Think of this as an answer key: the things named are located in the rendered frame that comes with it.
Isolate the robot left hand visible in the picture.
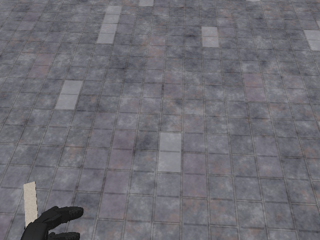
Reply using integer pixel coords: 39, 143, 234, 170
20, 206, 84, 240

